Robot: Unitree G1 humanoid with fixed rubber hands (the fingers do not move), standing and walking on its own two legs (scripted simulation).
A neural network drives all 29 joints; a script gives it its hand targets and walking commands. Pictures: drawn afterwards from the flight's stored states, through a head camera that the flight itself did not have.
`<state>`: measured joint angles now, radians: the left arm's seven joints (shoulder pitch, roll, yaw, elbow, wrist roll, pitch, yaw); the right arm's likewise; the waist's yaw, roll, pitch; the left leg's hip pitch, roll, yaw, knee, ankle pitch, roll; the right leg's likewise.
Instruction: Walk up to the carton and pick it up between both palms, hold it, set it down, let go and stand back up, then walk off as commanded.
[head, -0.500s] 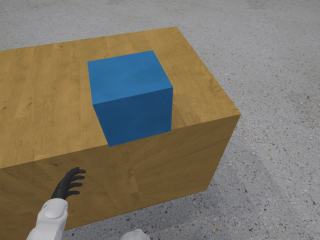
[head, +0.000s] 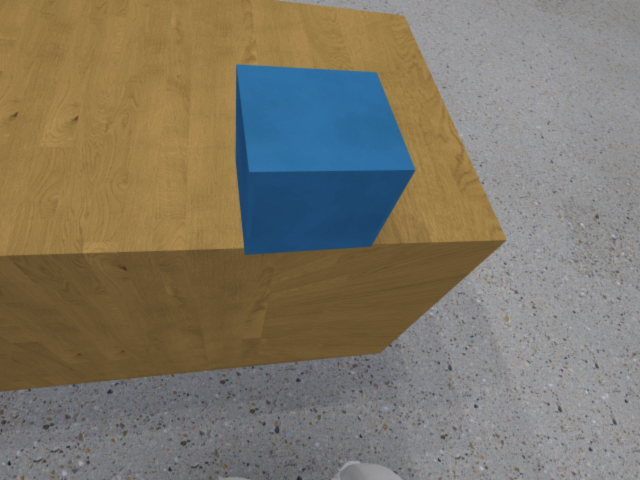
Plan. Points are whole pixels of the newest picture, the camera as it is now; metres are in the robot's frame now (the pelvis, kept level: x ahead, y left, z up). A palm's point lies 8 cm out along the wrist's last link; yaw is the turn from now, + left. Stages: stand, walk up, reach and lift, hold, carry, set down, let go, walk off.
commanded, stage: walk off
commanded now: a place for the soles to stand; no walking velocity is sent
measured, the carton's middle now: (310, 164) +0.53 +0.03 +0.03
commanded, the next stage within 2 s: none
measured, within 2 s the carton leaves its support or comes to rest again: neither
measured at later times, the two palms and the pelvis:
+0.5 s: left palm (75, 462) +0.15 +0.29 -0.16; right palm out of the picture +0.01 -0.27 -0.10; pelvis +0.01 +0.02 -0.01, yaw +0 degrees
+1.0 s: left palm (84, 436) +0.18 +0.30 -0.18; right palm (512, 428) +0.19 -0.28 -0.08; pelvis +0.08 +0.04 -0.03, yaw +0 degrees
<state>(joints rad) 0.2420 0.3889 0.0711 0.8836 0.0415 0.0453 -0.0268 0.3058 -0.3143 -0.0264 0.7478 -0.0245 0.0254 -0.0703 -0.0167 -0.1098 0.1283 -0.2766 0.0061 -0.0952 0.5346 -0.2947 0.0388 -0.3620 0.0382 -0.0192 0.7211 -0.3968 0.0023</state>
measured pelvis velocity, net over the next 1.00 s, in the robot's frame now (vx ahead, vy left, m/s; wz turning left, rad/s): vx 0.08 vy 0.04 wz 0.00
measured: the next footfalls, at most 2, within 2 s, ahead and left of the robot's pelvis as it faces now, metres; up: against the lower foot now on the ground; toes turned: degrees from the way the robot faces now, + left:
right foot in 0.12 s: +0.05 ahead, -0.17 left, +0.00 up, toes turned +0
right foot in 0.74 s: +0.14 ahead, -0.09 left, +0.00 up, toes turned +1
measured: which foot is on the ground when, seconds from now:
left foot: down 0.00-1.00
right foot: up 0.00-0.10, down 0.12-0.38, up 0.40-0.72, down 0.74-0.96, up 0.98-1.00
